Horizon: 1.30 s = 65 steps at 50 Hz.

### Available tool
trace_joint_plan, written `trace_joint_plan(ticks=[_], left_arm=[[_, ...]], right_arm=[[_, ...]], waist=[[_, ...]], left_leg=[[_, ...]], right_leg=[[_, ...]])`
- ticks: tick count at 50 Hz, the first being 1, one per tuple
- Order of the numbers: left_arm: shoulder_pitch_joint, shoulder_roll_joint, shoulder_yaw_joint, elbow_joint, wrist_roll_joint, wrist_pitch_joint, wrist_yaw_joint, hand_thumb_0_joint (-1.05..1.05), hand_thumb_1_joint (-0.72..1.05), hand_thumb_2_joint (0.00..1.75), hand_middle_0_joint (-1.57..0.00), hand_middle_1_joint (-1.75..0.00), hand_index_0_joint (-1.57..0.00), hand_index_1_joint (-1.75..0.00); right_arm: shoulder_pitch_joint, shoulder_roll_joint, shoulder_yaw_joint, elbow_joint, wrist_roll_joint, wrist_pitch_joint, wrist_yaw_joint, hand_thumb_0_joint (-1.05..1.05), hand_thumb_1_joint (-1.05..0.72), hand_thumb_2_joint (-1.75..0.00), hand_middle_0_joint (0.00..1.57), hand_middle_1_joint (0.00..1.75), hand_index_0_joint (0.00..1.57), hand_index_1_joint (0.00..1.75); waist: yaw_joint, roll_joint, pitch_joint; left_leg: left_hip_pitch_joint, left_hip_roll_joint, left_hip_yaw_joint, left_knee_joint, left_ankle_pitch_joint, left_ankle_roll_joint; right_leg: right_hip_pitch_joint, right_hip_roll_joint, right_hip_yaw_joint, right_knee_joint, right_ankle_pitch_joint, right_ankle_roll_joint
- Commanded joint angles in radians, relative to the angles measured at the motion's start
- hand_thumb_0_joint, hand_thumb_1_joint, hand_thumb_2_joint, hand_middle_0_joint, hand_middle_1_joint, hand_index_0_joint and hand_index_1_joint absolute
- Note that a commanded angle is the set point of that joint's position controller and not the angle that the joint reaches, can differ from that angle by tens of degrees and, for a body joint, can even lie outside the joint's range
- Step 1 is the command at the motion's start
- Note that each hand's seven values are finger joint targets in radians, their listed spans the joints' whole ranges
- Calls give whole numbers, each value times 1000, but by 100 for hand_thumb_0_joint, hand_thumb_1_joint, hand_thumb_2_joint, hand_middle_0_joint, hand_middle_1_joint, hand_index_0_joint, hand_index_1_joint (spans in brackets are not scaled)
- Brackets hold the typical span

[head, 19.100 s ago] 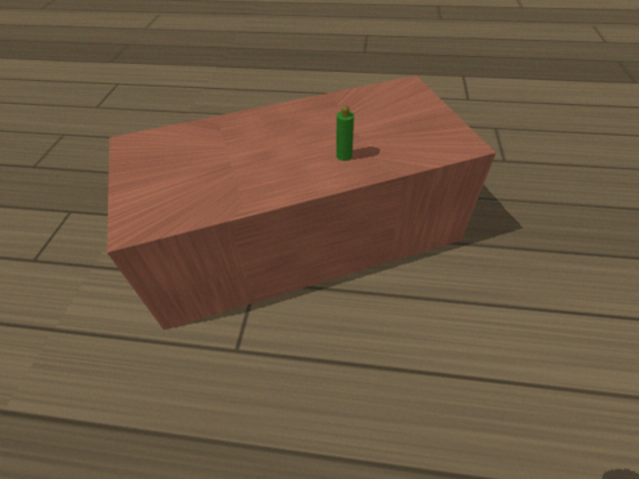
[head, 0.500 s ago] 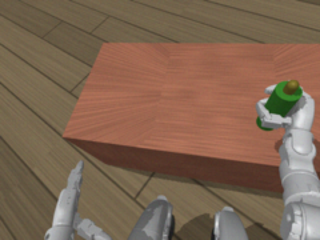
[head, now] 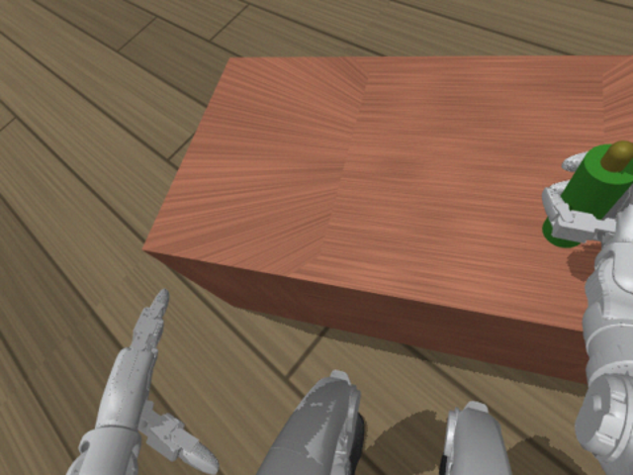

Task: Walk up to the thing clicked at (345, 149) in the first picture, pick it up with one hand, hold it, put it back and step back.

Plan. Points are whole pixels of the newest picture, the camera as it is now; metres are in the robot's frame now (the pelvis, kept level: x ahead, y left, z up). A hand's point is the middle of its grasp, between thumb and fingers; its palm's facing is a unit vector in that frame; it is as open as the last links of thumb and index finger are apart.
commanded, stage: crouch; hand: right
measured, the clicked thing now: (589, 195) +0.48 -0.20 -0.01
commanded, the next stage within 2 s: lower in 0.20 s
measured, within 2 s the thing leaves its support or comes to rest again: rests again in 0.98 s
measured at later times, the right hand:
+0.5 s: hand (565, 199) +0.49 -0.19 -0.05, palm faces +0.16 +0.99 +0.01, open 6.9 cm
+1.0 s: hand (554, 214) +0.50 -0.19 -0.11, palm faces +0.17 +0.99 +0.01, open 6.9 cm
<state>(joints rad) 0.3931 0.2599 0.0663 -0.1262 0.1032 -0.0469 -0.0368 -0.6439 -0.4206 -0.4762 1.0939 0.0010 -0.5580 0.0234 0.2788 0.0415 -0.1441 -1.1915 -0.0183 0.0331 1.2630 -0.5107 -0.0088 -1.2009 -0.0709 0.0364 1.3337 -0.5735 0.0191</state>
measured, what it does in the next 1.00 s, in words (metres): lowers itself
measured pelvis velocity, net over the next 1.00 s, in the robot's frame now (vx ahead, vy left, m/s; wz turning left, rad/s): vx -0.02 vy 0.00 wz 0.03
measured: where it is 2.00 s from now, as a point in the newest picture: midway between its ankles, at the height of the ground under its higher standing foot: outside the picture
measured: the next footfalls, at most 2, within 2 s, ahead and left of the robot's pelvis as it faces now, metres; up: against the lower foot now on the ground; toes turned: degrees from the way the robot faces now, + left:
none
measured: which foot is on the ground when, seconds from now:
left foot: down 0.00-1.00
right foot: down 0.00-1.00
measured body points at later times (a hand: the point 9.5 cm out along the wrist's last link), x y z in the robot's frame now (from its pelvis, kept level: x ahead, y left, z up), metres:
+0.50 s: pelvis -0.02 +0.00 -0.02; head +0.15 -0.06 +0.39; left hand +0.15 +0.26 +0.04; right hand +0.48 -0.24 -0.05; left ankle +0.04 +0.13 -0.61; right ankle +0.02 -0.13 -0.61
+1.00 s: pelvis -0.02 +0.00 -0.06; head +0.17 -0.08 +0.34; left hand +0.15 +0.26 +0.04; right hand +0.49 -0.24 -0.11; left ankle +0.04 +0.13 -0.61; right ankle +0.02 -0.13 -0.61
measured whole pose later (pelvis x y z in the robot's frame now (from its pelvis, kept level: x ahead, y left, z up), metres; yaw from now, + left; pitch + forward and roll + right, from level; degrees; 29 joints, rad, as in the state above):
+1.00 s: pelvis -0.02 +0.00 -0.06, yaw +2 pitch +31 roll +6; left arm 0.42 0.30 0.07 -0.35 0.11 -0.07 -0.06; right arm -0.75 -0.60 -0.57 1.21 -0.05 -0.58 0.04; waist 0.40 0.05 -0.15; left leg -1.46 -0.04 0.07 1.47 -0.54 0.00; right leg -1.49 -0.08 0.08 1.57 -0.62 0.02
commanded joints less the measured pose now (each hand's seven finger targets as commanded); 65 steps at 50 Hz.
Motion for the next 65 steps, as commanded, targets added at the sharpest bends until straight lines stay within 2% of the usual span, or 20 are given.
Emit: trace_joint_plan(ticks=[1, 5, 9, 10, 15, 16, 18, 26, 33, 34, 40, 41, 43, 45, 48, 52, 58, 61, 62, 65], left_arm=[[43, 173, 124, -185, -11, -46, 19, 0, -52, 3, -5, -6, -6, -4], [24, 162, 92, -214, -7, -44, 16, 0, -52, 3, -5, -6, -6, -5], [46, 187, 121, -236, -4, -38, 16, 0, -52, 4, -5, -6, -6, -5], [50, 168, 102, -227, -5, -39, 14, 0, -51, 3, -5, -6, -6, -4], [32, 175, 110, -247, -3, -44, 14, 0, -52, 3, -5, -6, -6, -4], [24, 164, 88, -261, -2, -45, 12, 0, -53, 4, -5, -5, -5, -5], [14, 155, 73, -293, -7, -48, 12, 0, -54, 4, -5, -5, -5, -5], [73, 191, 110, -283, 9, -55, 11, 0, -55, 5, -6, -5, -5, -5], [56, 229, 144, -363, 6, -67, 15, 0, -56, 6, -5, -5, -5, -5], [74, 225, 144, -335, 8, -65, 14, 0, -56, 6, -5, -5, -5, -5], [78, 205, 123, -348, 5, -66, 7, 0, -56, 6, -5, -5, -5, -5], [70, 216, 137, -360, 1, -67, 8, 0, -56, 6, -5, -5, -5, -5], [72, 237, 156, -387, 5, -68, 8, 0, -56, 6, -5, -5, -5, -5], [102, 217, 143, -334, 4, -65, 4, 0, -56, 6, -5, -5, -5, -5], [74, 225, 153, -394, -2, -73, 3, 0, -57, 6, -5, -4, -4, -5], [81, 242, 180, -416, -2, -75, 2, 0, -57, 6, -5, -4, -4, -5], [83, 236, 171, -404, -8, -78, 1, 0, -56, 5, -5, -4, -5, -5], [87, 240, 177, -416, -6, -79, 3, 0, -57, 5, -5, -4, -4, -5], [104, 241, 180, -390, -5, -76, 1, 0, -56, 5, -6, -5, -6, -5], [95, 248, 188, -447, -8, -78, 2, 0, -52, 2, -6, -6, -7, -5]], right_arm=[[-515, -260, -22, -273, 16, -126, 11, 0, -52, -124, 131, 134, 131, 134], [-542, -292, -44, -242, 9, -128, 20, 0, -51, -124, 130, 135, 132, 135], [-531, -329, -70, -198, -2, -119, 18, 0, -50, -125, 131, 136, 133, 136], [-537, -312, -61, -187, 0, -117, 22, 0, -50, -126, 131, 136, 133, 136], [-583, -333, -68, -174, -6, -120, 21, 0, -50, -125, 130, 135, 131, 135], [-590, -341, -68, -191, -9, -120, 21, 0, -51, -126, 131, 136, 132, 136], [-572, -319, -44, -131, -16, -118, 29, 0, -51, -126, 131, 137, 132, 137], [-589, -369, -87, -115, -19, -147, 24, 0, -54, -130, 133, 140, 135, 140], [-615, -438, -102, -193, -30, -158, 28, 0, -51, -127, 131, 137, 133, 137], [-608, -417, -95, -178, -27, -155, 31, 0, -52, -127, 131, 137, 133, 137], [-587, -423, -92, -183, -34, -149, 28, 0, -53, -130, 134, 140, 136, 141], [-590, -416, -90, -183, -33, -148, 29, 0, -53, -130, 134, 141, 136, 141], [-587, -445, -111, -190, -36, -146, 23, 0, -55, -131, 135, 141, 136, 141], [-555, -397, -89, -145, -29, -140, 30, 0, -54, -132, 136, 143, 138, 143], [-578, -438, -111, -184, -32, -144, 25, 0, -56, -132, 137, 143, 139, 143], [-569, -456, -125, -180, -37, -144, 21, 0, -57, -133, 138, 144, 140, 144], [-573, -434, -103, -160, -39, -142, 30, 0, -61, -132, 138, 142, 139, 142], [-561, -432, -98, -141, -46, -136, 32, 0, -58, -129, 135, 140, 137, 140], [-551, -429, -106, -105, -41, -132, 31, 0, -50, -122, 139, 137, 140, 137], [-582, -463, -111, -164, -50, -127, 31, 0, -35, -98, 128, 115, 128, 115]], waist=[[5, -312, -585], [0, -301, -609], [11, -295, -601], [19, -301, -584], [37, -306, -581], [20, -303, -597], [35, -299, -563], [66, -364, -551], [69, -432, -675], [82, -434, -667], [64, -471, -643], [75, -461, -650], [78, -450, -662], [92, -447, -582], [86, -451, -649], [93, -417, -643], [109, -439, -610], [110, -442, -591], [115, -432, -553], [107, -455, -609]], left_leg=[[243, -29, -8, -125, 371, 30], [262, -27, -12, -114, 340, 31], [281, -28, -23, -111, 358, 25], [263, -28, -24, -112, 342, 26], [232, -29, -23, -103, 289, 29], [248, -29, -24, -97, 291, 28], [223, -30, -22, -99, 255, 31], [76, -44, 13, -23, 235, 41], [83, -46, 7, 12, 286, 39], [80, -45, 5, 15, 303, 38], [21, -49, 17, 49, 274, 45], [16, -50, 20, 50, 277, 45], [38, -50, 16, 49, 292, 41], [10, -49, 15, 51, 275, 42], [28, -47, 8, 64, 298, 39], [51, -46, 1, 60, 276, 35], [-21, -46, 12, 84, 225, 42], [-51, -47, 20, 96, 223, 43], [-59, -49, 24, 97, 203, 45], [-42, -46, 15, 93, 195, 43]], right_leg=[[440, 36, 14, -117, 465, -22], [383, 40, 15, -111, 398, -23], [335, 44, 13, -97, 382, -30], [327, 41, 14, -94, 369, -28], [299, 36, 21, -89, 312, -28], [277, 40, 19, -88, 303, -29], [268, 36, 22, -88, 272, -27], [279, 27, 41, -47, 304, -21], [331, 24, 48, 11, 391, -20], [323, 24, 46, 28, 404, -19], [304, 20, 50, 37, 408, -13], [315, 18, 53, 40, 418, -12], [298, 20, 52, 50, 406, -17], [250, 18, 48, 54, 382, -17], [261, 18, 49, 74, 403, -19], [205, 22, 48, 85, 336, -25], [195, 20, 53, 86, 297, -18], [200, 16, 56, 88, 311, -18], [159, 20, 55, 82, 274, -18], [191, 19, 53, 82, 259, -18]])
